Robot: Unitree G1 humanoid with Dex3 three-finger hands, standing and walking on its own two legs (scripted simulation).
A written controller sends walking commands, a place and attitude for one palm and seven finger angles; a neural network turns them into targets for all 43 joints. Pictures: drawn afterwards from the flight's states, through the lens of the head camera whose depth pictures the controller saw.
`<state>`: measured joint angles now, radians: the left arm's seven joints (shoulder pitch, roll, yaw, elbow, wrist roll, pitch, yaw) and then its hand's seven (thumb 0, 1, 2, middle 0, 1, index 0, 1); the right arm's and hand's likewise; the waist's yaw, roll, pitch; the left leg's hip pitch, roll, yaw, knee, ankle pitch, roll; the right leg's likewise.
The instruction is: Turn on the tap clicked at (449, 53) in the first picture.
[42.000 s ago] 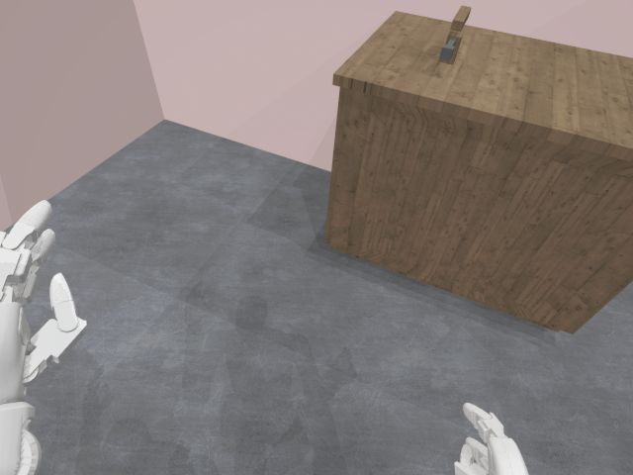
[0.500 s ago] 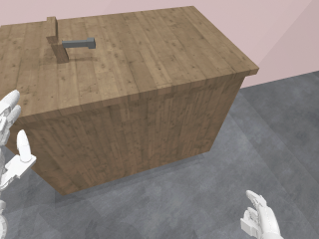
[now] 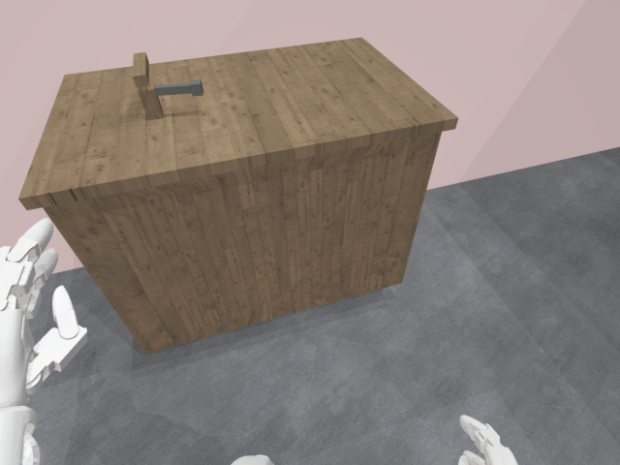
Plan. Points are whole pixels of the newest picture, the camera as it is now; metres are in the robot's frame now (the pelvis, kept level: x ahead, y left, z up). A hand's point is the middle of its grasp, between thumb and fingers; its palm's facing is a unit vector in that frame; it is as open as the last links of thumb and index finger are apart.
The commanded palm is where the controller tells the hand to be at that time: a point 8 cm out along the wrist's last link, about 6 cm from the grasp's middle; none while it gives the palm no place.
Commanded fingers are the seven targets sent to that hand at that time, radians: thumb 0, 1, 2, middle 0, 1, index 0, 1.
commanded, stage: stop stepping back and stand still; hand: left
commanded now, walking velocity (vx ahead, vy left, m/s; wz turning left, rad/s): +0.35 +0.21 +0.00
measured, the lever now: (196, 87) +0.88 +0.35 +0.09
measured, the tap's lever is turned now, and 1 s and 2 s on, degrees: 80 80 80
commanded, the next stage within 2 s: stand and check the lever's angle in 0.64 s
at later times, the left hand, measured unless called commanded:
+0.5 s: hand (33, 373) +0.16 +0.26 +0.16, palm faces +0.52 -0.78 -0.36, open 7.5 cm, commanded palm +0.10 +0.29 +0.17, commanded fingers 0.00 0.90 0.90 -0.20 -0.30 -0.20 -0.30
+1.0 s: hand (41, 334) +0.20 +0.28 +0.15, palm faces +0.46 -0.81 -0.35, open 7.5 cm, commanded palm +0.14 +0.32 +0.17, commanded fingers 0.00 0.90 0.90 -0.20 -0.30 -0.20 -0.30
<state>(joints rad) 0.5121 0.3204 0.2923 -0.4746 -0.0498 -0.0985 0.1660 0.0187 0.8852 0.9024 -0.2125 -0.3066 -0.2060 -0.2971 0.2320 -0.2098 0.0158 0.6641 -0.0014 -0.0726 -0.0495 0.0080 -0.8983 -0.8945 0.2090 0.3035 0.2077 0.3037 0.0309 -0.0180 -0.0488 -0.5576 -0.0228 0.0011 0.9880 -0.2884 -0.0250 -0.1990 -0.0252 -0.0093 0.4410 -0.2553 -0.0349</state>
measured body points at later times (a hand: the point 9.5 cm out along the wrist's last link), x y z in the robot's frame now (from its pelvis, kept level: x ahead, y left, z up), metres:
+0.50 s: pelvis -0.04 +0.00 -0.03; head -0.06 -0.01 +0.42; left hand +0.12 +0.30 +0.18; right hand +0.12 -0.20 -0.12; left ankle -0.08 +0.14 -0.74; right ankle +0.01 -0.08 -0.75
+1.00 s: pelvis -0.01 +0.03 -0.01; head +0.01 +0.04 +0.44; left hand +0.17 +0.32 +0.17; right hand +0.18 -0.18 -0.09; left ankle -0.01 +0.13 -0.75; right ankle +0.01 -0.07 -0.75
